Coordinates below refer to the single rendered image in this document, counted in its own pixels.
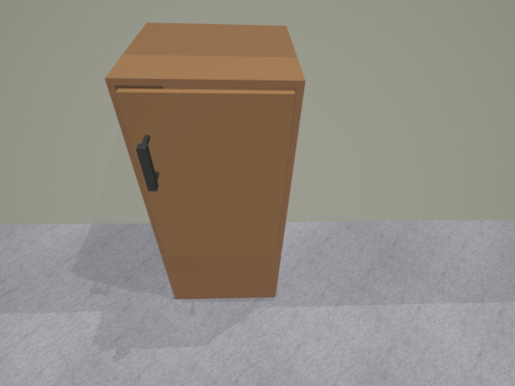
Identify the handle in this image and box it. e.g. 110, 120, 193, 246
136, 135, 159, 191

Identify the cupboard door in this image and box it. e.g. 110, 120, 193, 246
116, 88, 295, 256

